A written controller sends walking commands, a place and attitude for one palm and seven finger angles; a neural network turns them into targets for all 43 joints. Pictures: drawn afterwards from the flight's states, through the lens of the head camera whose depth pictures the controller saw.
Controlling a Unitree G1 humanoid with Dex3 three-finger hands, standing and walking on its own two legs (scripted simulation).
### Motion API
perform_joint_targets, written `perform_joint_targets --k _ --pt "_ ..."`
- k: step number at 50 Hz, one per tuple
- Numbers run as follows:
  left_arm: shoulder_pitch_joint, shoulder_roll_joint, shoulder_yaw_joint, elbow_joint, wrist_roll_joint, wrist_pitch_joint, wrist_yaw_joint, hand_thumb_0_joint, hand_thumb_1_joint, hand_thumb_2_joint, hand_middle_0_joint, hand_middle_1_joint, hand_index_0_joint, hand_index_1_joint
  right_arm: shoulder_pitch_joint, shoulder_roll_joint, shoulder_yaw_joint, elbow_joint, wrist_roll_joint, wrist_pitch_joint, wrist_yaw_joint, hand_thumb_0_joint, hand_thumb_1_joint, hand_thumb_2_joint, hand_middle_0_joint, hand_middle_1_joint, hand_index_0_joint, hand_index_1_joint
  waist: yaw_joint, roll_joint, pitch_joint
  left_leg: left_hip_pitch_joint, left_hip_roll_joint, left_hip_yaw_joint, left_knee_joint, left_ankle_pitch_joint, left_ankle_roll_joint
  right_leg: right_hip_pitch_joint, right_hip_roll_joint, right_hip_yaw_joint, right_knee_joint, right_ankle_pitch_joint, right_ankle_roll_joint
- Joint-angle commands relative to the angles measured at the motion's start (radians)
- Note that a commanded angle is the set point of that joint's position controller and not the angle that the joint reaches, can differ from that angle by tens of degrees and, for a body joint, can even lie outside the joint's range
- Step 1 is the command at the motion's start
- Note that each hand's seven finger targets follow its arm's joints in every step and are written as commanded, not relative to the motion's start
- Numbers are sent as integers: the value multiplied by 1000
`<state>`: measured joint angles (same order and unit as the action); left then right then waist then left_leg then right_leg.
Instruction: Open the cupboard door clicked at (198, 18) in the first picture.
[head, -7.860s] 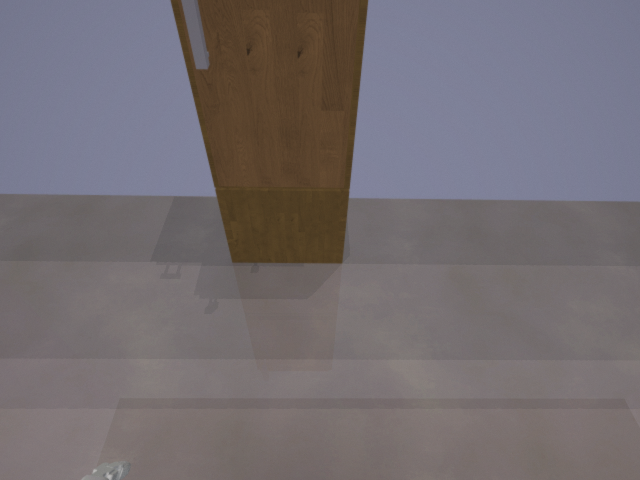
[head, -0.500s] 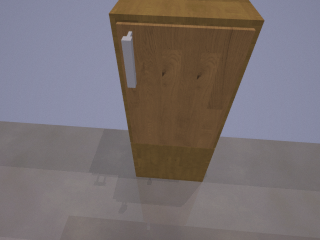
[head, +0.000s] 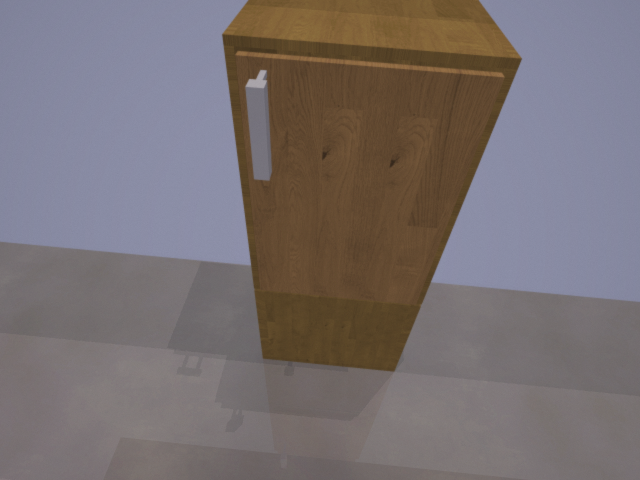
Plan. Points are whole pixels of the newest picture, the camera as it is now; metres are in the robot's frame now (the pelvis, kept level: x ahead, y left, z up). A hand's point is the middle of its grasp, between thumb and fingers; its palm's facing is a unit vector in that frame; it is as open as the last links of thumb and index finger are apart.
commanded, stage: shuffle to correct the standing spot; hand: left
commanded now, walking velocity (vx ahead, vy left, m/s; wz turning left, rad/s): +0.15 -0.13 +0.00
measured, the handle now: (262, 126) +0.61 +0.14 +0.15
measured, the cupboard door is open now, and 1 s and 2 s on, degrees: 0 0 0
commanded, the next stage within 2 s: come to a stop and stand still in 0.16 s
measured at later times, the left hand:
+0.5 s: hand out of the picture -0.01 +0.11 -0.18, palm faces +0.09 -0.99 -0.12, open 7.4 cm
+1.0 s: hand out of the picture +0.06 +0.17 -0.18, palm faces +0.00 -0.97 -0.26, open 7.4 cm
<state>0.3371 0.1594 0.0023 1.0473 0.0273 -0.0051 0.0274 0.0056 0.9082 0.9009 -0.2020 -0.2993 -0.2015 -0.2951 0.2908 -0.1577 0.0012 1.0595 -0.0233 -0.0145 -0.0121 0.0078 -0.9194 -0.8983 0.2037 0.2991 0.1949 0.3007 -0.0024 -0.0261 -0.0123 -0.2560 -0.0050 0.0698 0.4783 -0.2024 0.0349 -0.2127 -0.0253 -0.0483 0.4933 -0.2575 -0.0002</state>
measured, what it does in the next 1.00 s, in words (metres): steps on the spot: left foot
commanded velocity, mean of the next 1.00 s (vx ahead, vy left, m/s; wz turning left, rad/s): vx -0.01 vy -0.02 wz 0.00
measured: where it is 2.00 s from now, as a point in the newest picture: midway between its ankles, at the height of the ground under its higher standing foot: outside the picture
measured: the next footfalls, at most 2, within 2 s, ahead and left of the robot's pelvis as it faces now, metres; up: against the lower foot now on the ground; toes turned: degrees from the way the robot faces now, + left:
left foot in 0.46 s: +0.14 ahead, +0.07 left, +0.00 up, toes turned +2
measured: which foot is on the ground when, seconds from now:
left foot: down 0.00-0.22, up 0.24-0.44, down 0.46-1.00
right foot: down 0.00-1.00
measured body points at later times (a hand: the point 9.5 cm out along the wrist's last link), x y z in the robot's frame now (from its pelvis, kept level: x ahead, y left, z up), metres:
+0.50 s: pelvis +0.05 -0.03 +0.00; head +0.06 -0.01 +0.45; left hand -0.02 +0.17 -0.17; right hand +0.10 -0.26 -0.15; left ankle +0.10 +0.07 -0.74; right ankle +0.01 -0.12 -0.74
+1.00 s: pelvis +0.02 -0.02 -0.01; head +0.01 -0.03 +0.44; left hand +0.06 +0.22 -0.15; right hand +0.05 -0.26 -0.17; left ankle +0.10 +0.07 -0.74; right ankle +0.00 -0.12 -0.74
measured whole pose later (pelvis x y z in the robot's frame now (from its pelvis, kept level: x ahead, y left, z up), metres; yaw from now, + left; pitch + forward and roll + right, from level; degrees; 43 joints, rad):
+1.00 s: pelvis +0.02 -0.02 -0.01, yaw -1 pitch -2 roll -1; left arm 0.32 0.18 0.01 0.97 0.03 0.01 0.05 0.01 0.91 0.90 -0.20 -0.30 -0.20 -0.30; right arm 0.30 -0.19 -0.03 0.97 -0.03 0.03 0.00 0.00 -0.92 -0.90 0.20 0.30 0.19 0.30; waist -0.03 0.04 -0.01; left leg -0.36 0.01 0.08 0.61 -0.22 0.05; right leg -0.22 0.02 -0.06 0.61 -0.36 -0.03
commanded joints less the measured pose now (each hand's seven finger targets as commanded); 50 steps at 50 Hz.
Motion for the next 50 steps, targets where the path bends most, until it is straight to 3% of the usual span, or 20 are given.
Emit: perform_joint_targets --k 1,4,7,9,11,13,15,18,21,23,24,27,32,35,39,40,41,42,45,50 --pt "78 64 22 -43 8 3 -9 0 900 900 -200 -300 -200 -300 39 -158 -43 -46 -3 -6 -15 0 -900 -900 200 300 200 300 -1 105 119 -103 192 -244 -258 -444 42 -75 -9 10 -3 -138 -36" --pt "101 47 27 -45 11 8 -20 0 900 900 -200 -300 -200 -300 38 -170 -56 -56 -3 -5 -21 0 -900 -900 200 300 200 300 7 131 129 -110 230 -277 -274 -464 70 -90 3 -13 40 -105 -39" --pt "142 46 33 -35 10 1 -26 0 900 900 -200 -300 -200 -300 40 -147 -57 -60 -2 -7 -22 0 -900 -900 200 300 200 300 20 81 115 -129 204 -217 -204 -401 63 -34 -13 14 -32 -87 -47" --pt "171 69 40 -30 9 -7 -23 0 900 900 -200 -300 -200 -300 34 -113 -52 -68 -2 -10 -20 0 -900 -900 200 300 200 300 30 -13 117 -184 128 -129 -74 -353 36 -10 -71 133 -123 -189 -74" --pt "210 120 57 -18 3 -14 -11 0 900 900 -200 -300 -200 -300 23 -49 -35 -79 1 -15 -12 0 -900 -900 200 300 200 300 44 -232 108 -295 15 28 199 -232 2 73 -208 351 -285 -307 -151" --pt "240 117 61 -5 3 -28 -1 0 900 900 -200 -300 -200 -300 -40 -53 -38 -101 1 -21 -4 0 -900 -900 200 300 200 300 58 -156 122 -390 33 0 417 -284 8 116 -287 427 -318 -146 -234" --pt "197 90 54 -7 5 -37 5 0 900 900 -200 -300 -200 -300 -29 -30 -32 -87 3 -25 0 0 -900 -900 200 300 200 300 29 -31 110 -359 48 -11 414 -240 -5 124 -264 314 -254 173 -237" --pt "169 77 39 0 5 -42 16 0 900 900 -200 -300 -200 -300 -10 30 -6 -61 16 -26 -3 0 -900 -900 200 300 200 300 20 -31 71 -172 24 14 184 -152 -32 93 -203 167 -167 545 -185" --pt "141 69 26 14 -9 -36 19 0 900 900 -200 -300 -200 -300 55 -3 -3 -24 24 -29 -18 0 -900 -900 200 300 200 300 -11 -39 18 83 29 -14 -74 122 -36 21 -129 106 -69 528 -103" --pt "169 31 22 10 -13 -25 25 0 900 900 -200 -300 -200 -300 64 -80 -20 -27 22 -37 -30 0 -900 -900 200 300 200 300 8 57 -20 167 172 -119 -27 547 16 -28 -79 78 -60 284 -36" --pt "180 22 22 11 -10 -19 31 0 900 900 -200 -300 -200 -300 50 -98 -23 -31 21 -27 -34 0 -900 -900 200 300 200 300 15 65 4 150 206 -133 -9 600 44 -33 -68 76 -85 168 -24" --pt "157 36 21 9 -7 -4 31 0 900 900 -200 -300 -200 -300 4 -83 -23 -39 24 -18 -39 0 -900 -900 200 300 200 300 22 157 75 80 200 -156 -67 548 59 -32 -61 64 -75 90 -9" --pt "137 44 32 -22 -2 8 24 0 900 900 -200 -300 -200 -300 -6 -110 -44 -63 17 -7 -46 0 -900 -900 200 300 200 300 15 88 4 124 216 -171 -61 539 76 -40 -44 58 -16 120 -13" --pt "116 42 40 -54 0 16 18 0 900 900 -200 -300 -200 -300 -28 -121 -54 -82 12 2 -41 0 -900 -900 200 300 200 300 20 77 -13 58 221 -176 -80 361 82 -32 -38 61 -1 66 -19" --pt "89 54 41 -75 4 10 12 0 900 900 -200 -300 -200 -300 -56 -80 -52 -99 6 9 -23 0 -900 -900 200 300 200 300 17 -4 15 -50 136 -129 -74 -27 29 -29 -80 140 -91 29 -54" --pt "103 83 25 -87 10 2 45 0 900 900 -200 -300 -200 -300 -115 -154 -58 -162 15 9 -21 0 -900 -900 200 300 200 300 28 -2 47 20 126 -70 85 59 -12 -89 -104 192 -144 221 -44" --pt "-5 139 31 -144 3 -8 41 0 900 900 -200 -300 -200 -300 -41 -85 -50 -166 10 22 -2 0 -900 -900 200 300 200 300 -38 -51 -17 -10 73 -45 133 -108 -24 -107 -150 230 -172 -120 -79" --pt "-39 146 36 -157 1 -19 32 0 900 900 -200 -300 -200 -300 -48 -83 -44 -161 -4 26 9 0 -900 -900 200 300 200 300 -34 33 -8 9 55 -36 144 -112 -30 -163 -171 241 -190 -242 -108" --pt "-56 149 34 -169 -5 -24 28 0 900 900 -200 -300 -200 -300 -6 -81 -39 -166 -1 17 12 0 -900 -900 200 300 200 300 -49 -1 42 14 63 -54 94 -69 -14 -209 -122 169 -141 -216 -110" --pt "-25 136 28 -162 -4 -5 20 0 900 900 -200 -300 -200 -300 9 -109 -32 -158 -6 17 8 0 -900 -900 200 300 200 300 -16 -11 170 -112 87 -124 -23 -207 15 -232 -61 136 -109 -341 -86"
